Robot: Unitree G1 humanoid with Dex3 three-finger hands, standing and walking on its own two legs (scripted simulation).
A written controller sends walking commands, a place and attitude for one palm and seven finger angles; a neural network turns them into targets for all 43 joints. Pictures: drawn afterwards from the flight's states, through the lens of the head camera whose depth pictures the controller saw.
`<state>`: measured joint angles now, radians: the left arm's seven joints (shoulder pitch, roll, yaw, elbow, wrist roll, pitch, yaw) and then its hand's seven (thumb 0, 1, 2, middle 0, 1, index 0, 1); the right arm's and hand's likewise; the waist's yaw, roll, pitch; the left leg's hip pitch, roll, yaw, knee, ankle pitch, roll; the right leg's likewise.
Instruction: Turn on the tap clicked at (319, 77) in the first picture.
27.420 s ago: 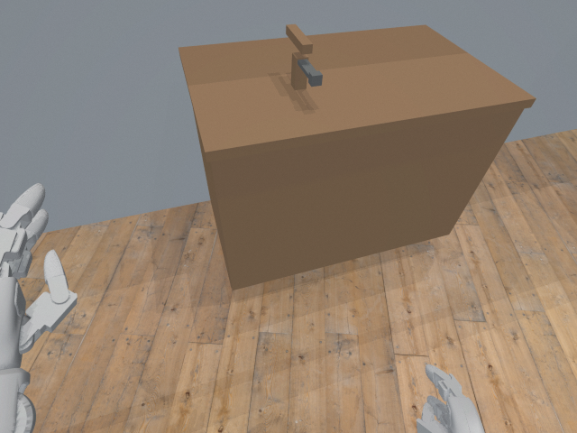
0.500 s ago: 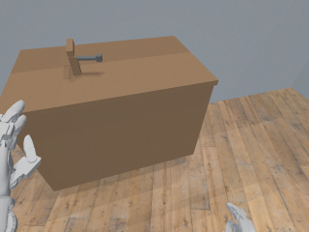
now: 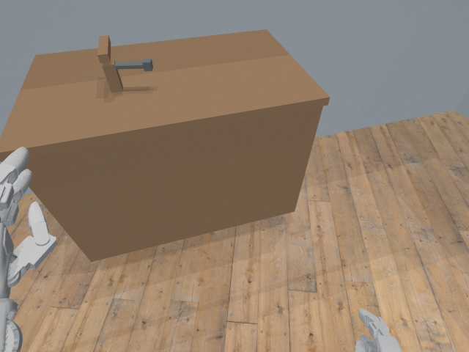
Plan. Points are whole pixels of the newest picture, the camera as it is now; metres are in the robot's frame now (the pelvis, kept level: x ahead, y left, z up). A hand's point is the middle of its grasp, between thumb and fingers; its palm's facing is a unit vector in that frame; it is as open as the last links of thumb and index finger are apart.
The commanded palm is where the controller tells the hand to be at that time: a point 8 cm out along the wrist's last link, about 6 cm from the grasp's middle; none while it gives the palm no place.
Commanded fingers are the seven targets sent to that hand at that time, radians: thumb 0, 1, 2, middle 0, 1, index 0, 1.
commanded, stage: stop stepping back and stand still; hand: left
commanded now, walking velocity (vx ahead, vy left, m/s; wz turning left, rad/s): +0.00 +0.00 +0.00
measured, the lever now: (147, 64) +0.89 +0.32 +0.06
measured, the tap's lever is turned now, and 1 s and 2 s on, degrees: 77 77 77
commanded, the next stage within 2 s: stand and check the lever's angle in 0.06 s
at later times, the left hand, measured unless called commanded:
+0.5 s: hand (50, 213) +0.25 +0.26 +0.16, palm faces +0.43 -0.82 -0.37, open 7.5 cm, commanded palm +0.20 +0.30 +0.18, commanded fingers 0.00 0.90 0.90 -0.20 -0.30 -0.20 -0.30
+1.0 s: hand (41, 206) +0.27 +0.28 +0.16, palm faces +0.40 -0.85 -0.34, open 7.5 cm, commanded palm +0.22 +0.32 +0.18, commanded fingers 0.00 0.90 0.90 -0.20 -0.30 -0.20 -0.30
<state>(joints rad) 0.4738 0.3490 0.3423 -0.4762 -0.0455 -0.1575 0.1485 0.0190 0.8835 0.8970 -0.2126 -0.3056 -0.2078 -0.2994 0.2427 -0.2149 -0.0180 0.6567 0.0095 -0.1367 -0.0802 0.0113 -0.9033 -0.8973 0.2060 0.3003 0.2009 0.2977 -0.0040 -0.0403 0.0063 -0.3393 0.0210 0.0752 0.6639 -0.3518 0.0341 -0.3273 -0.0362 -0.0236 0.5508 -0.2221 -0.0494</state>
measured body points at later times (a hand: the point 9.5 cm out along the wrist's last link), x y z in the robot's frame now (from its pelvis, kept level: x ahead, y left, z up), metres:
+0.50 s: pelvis +0.04 +0.02 +0.00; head +0.05 +0.01 +0.45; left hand +0.23 +0.30 +0.18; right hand +0.23 -0.21 -0.08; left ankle +0.05 +0.15 -0.74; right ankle +0.05 -0.08 -0.74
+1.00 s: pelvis +0.05 +0.04 +0.01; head +0.06 +0.05 +0.46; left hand +0.24 +0.33 +0.18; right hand +0.23 -0.18 -0.07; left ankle +0.05 +0.15 -0.74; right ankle +0.05 -0.08 -0.74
